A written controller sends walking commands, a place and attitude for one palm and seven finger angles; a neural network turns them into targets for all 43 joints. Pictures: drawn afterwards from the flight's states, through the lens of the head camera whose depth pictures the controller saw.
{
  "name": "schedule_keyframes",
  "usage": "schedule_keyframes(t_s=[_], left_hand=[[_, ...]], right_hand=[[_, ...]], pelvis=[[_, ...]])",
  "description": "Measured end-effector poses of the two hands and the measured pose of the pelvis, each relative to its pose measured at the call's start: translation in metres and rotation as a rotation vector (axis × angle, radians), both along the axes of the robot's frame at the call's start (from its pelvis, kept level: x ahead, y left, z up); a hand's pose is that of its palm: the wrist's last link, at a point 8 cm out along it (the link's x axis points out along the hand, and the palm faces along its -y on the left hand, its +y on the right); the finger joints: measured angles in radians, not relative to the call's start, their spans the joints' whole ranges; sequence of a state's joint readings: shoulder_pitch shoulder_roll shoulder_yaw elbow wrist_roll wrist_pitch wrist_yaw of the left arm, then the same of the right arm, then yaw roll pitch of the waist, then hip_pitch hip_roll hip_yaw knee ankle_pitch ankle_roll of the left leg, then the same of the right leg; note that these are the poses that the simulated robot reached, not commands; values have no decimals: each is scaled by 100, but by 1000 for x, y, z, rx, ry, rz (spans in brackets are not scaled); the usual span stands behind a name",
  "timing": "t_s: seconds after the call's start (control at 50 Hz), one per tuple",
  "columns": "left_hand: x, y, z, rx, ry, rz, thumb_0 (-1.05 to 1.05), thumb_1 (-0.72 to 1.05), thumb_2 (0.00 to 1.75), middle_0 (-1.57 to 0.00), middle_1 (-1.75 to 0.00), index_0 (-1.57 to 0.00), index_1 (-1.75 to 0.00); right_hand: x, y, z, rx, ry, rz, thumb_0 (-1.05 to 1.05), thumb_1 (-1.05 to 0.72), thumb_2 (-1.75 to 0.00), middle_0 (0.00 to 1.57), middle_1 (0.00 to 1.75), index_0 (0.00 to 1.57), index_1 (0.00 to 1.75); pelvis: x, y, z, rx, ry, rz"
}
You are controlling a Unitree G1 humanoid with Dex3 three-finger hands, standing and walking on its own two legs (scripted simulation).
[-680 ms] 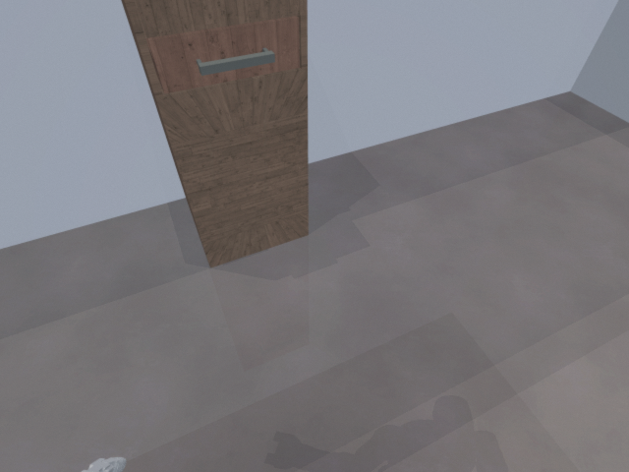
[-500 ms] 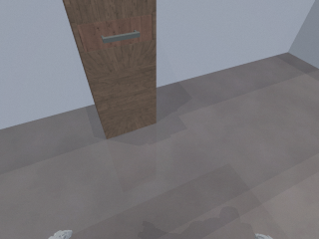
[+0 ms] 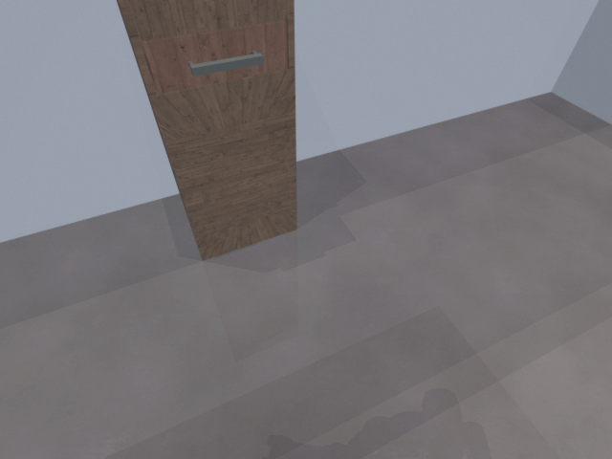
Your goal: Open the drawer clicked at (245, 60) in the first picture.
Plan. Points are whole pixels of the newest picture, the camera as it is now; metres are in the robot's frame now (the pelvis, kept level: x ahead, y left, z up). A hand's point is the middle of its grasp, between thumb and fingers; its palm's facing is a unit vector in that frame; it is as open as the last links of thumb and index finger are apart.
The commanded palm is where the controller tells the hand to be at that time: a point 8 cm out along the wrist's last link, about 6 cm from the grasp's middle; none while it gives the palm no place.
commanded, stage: stand and wait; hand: left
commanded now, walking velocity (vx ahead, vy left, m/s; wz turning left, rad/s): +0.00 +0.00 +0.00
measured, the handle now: (225, 61) +1.06 +0.28 +0.04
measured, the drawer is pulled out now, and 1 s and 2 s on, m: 0.00 0.00 0.00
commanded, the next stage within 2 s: look at it before walking up in 0.14 s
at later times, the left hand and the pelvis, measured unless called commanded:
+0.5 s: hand out of the picture +0.07 +0.24 -0.15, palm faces -0.04 -0.94 -0.34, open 7.3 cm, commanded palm none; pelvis -0.01 +0.00 +0.00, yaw +0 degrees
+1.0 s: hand out of the picture +0.07 +0.25 -0.16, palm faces -0.05 -0.94 -0.34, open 7.3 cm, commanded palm none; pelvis +0.00 +0.00 +0.00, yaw -2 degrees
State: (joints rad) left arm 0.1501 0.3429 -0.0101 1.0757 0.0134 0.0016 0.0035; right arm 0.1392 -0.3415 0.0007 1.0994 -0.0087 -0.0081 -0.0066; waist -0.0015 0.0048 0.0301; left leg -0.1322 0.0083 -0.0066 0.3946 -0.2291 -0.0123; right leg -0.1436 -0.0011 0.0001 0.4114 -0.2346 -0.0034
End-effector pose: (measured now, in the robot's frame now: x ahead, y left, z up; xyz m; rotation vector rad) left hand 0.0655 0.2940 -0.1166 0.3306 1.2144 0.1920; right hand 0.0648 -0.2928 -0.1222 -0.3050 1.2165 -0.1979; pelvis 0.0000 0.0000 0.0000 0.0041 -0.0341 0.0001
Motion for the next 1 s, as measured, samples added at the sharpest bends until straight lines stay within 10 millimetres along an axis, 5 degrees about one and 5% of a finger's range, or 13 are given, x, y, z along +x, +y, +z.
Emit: schedule_keyframes(t_s=[1.0], left_hand=[[-2, -3, -5, -10, 24, -15, 0, 91, 90, -20, -30, -21, -30]], right_hand=[[-2, 8, 1, 3, -23, -30, 0, -91, -90, 20, 30, 20, 30]], pelvis=[[-5, 3, 0, 0, 10, -42]])
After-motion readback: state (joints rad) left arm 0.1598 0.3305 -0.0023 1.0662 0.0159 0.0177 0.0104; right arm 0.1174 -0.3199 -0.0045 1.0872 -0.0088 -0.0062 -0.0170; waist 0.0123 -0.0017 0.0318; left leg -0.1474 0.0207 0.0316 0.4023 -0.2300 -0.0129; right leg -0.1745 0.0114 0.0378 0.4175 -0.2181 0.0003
